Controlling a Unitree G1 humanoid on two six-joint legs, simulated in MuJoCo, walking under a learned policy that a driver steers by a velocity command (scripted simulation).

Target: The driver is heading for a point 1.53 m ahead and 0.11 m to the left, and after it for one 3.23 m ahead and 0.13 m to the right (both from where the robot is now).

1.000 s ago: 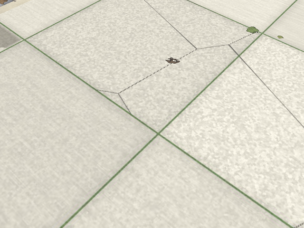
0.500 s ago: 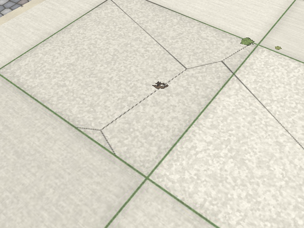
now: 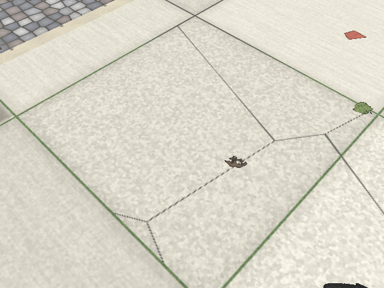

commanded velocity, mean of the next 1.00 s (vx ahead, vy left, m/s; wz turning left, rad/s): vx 0.50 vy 0.00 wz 0.00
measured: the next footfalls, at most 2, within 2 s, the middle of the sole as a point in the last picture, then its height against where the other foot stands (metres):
left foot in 0.02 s outside the picture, level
right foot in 0.58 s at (247, 282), level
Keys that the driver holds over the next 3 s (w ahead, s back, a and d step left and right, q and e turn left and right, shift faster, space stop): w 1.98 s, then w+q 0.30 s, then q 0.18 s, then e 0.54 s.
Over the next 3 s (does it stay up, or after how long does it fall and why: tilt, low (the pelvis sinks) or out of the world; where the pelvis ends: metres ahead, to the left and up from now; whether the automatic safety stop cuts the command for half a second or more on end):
stays up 1.51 0.07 0.01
